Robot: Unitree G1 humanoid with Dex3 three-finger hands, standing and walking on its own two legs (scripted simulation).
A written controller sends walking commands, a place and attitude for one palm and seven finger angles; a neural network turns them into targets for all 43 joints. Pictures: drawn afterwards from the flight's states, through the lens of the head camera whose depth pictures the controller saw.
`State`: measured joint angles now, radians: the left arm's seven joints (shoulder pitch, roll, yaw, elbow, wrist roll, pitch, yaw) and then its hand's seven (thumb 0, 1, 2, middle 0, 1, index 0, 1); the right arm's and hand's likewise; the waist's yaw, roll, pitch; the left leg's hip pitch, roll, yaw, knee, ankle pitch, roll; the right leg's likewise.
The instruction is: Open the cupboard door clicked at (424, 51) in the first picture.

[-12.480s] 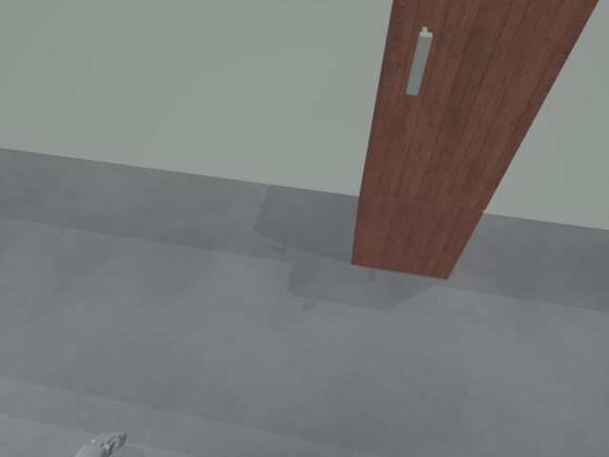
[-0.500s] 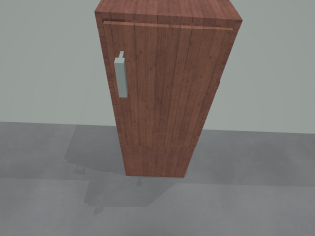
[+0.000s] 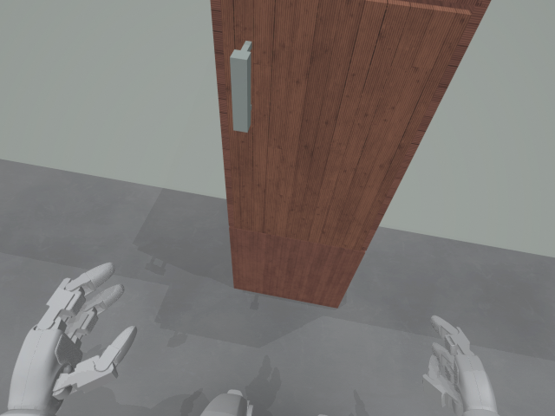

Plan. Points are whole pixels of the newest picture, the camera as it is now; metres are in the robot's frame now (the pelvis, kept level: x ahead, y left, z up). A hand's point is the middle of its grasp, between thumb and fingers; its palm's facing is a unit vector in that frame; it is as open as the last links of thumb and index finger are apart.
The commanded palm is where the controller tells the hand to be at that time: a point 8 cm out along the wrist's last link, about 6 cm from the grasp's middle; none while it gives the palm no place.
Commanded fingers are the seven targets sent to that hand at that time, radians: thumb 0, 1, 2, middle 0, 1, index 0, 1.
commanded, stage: raise the hand with hooked fingers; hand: left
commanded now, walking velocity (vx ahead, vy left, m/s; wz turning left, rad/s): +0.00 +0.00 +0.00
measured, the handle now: (244, 87) +0.58 +0.13 +0.17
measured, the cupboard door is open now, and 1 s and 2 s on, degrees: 0 0 0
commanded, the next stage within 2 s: move the hooked fingers beside the handle in 1.56 s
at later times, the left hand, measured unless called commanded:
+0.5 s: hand (105, 260) +0.27 +0.25 +0.10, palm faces -0.07 -1.00 -0.05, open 12.3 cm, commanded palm +0.25 +0.31 +0.12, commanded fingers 0.00 -0.34 0.37 -0.29 -1.10 -0.29 -1.10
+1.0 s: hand (34, 185) +0.31 +0.32 +0.18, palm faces +0.00 -1.00 -0.08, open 14.0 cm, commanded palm +0.28 +0.37 +0.19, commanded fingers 0.00 -0.50 0.30 -0.30 -1.20 -0.30 -1.20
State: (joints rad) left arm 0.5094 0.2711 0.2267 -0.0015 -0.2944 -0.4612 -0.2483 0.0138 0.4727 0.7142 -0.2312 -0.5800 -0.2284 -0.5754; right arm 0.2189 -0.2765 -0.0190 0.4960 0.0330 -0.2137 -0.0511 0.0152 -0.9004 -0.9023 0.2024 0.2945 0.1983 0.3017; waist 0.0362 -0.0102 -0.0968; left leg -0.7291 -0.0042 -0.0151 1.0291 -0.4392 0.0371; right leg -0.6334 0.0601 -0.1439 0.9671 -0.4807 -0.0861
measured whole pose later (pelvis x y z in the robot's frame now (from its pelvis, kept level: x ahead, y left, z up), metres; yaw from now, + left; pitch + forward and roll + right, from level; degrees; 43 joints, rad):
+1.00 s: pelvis +0.02 +0.05 +0.05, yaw -1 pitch +1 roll -3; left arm -0.07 0.46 0.40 0.19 -0.33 -0.04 -0.44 -0.01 -0.49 0.30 -0.30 -1.20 -0.30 -1.19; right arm 0.26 -0.25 0.09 0.58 0.07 -0.21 -0.10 0.02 -0.90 -0.90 0.21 0.30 0.20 0.30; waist 0.03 0.03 -0.03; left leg -0.37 -0.06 0.04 0.64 -0.29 0.10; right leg -0.29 0.02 -0.07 0.58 -0.31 -0.01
